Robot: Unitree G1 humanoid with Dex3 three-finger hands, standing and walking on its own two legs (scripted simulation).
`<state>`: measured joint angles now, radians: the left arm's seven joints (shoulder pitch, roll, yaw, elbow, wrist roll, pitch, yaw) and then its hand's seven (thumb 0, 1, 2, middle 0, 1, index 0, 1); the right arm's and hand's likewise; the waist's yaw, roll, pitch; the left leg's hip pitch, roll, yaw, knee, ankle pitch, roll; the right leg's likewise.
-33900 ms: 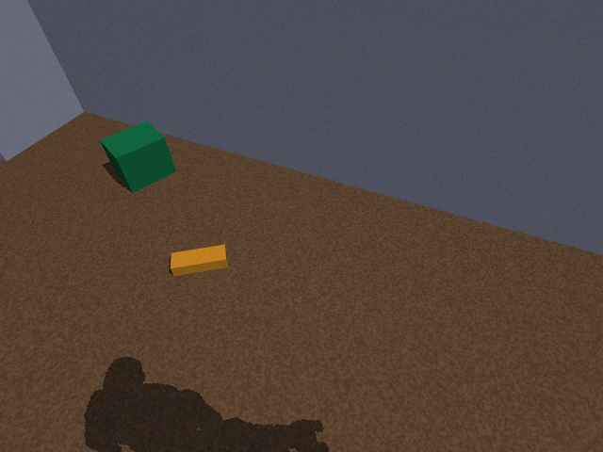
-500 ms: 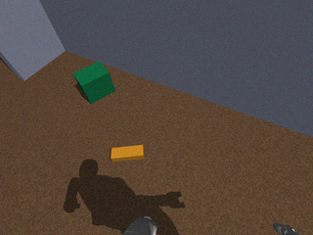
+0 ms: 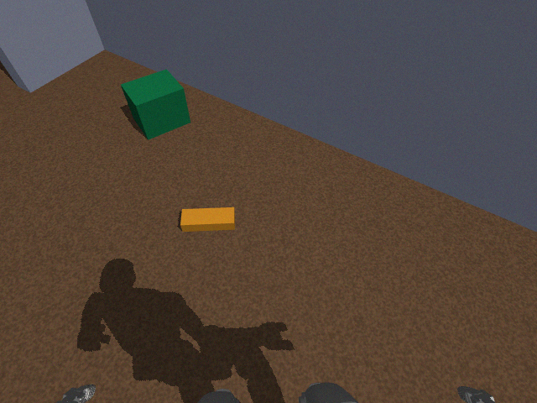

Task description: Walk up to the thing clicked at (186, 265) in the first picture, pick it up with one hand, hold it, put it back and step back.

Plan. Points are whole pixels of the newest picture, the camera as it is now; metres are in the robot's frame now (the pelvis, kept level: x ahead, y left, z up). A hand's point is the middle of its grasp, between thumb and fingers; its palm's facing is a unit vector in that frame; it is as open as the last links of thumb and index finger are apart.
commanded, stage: step back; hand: left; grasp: from above
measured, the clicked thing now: (208, 219) +0.86 +0.26 -0.74
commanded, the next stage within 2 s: stand in 1.54 s
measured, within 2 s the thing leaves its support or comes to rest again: neither
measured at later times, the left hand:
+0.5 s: hand out of the picture -0.08 +0.27 -0.15, palm faces +0.06 -0.91 -0.42, open 7.4 cm
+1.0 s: hand out of the picture -0.15 +0.24 -0.15, palm faces +0.03 -0.94 -0.33, open 7.4 cm
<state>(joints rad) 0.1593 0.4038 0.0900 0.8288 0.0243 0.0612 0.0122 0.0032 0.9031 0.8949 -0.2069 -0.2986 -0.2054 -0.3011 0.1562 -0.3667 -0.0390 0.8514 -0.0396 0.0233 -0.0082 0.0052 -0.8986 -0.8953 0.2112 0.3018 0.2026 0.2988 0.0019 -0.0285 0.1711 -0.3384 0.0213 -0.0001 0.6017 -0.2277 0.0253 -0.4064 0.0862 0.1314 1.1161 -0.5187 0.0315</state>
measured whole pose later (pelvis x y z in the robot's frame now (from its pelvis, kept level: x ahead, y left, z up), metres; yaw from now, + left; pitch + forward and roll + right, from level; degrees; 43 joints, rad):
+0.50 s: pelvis -0.17 -0.02 -0.01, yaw +4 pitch -3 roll +3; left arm 0.13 0.40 0.07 0.83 0.04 0.04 0.01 0.00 0.90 0.89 -0.21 -0.30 -0.21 -0.30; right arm 0.20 -0.38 -0.05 0.94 -0.04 0.03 0.00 0.01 -0.90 -0.90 0.21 0.30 0.20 0.30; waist 0.02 -0.05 0.16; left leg -0.22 -0.07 0.00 0.65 -0.37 0.01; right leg -0.42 -0.09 0.01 0.77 -0.35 0.00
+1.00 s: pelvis -0.20 -0.02 +0.00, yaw +2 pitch -3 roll +0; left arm 0.20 0.37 0.04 1.02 0.03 -0.01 -0.03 0.01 0.90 0.89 -0.21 -0.30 -0.21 -0.30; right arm 0.19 -0.35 -0.03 1.03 -0.04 -0.02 0.02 0.00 -0.90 -0.90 0.21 0.30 0.20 0.30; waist 0.01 -0.02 0.04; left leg -0.22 0.00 -0.01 0.55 -0.29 0.01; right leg -0.23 0.01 0.04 0.54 -0.26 0.00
